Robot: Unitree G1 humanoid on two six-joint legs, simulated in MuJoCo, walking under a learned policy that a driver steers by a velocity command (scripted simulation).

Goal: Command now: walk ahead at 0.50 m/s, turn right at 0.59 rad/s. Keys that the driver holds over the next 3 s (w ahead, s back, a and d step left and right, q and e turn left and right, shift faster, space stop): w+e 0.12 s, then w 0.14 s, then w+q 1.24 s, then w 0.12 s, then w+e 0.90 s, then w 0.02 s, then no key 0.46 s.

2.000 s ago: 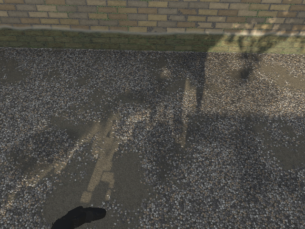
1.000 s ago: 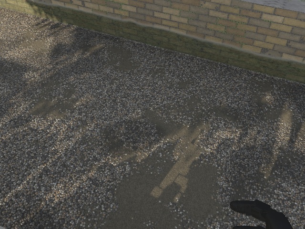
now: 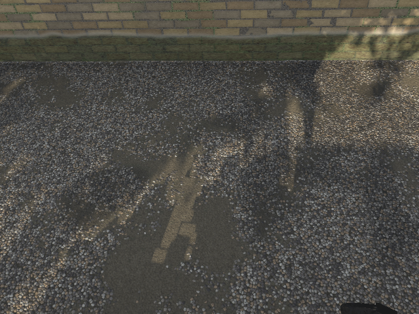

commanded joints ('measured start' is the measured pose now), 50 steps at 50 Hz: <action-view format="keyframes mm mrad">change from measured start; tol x32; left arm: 1 7 103 31 -69 -3 -17 -3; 50 -134 48 -34 -87 67 -53 4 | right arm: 1 -111 -72 -19 -102 7 -10 3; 50 -8 -137 0 -111 33 -28 -5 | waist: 1 27 -65 -57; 18 -51 79 -42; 23 66 -367 -44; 37 -124 271 -33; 50 -59 -69 -156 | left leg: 1 191 -26 -36 -75 -123 -17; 8 516 88 -412 -309 -124 66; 14 -27 136 -362 -504 -128 110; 26 -331 -189 -387 303 -82 -11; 36 282 -86 -449 -255 268 100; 43 99 -49 -676 -335 560 178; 50 -171 -157 -635 -279 50 86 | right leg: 1 -210 -34 15 -209 180 -109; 8 -535 3 69 -138 -203 -24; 13 -245 -108 -146 273 16 40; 21 332 -163 -177 -220 155 -16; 24 209 -444 211 -490 -51 -185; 30 88 -345 -120 -418 432 -129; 39 -310 -107 -214 118 -145 73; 50 392 -176 -221 -214 138 -3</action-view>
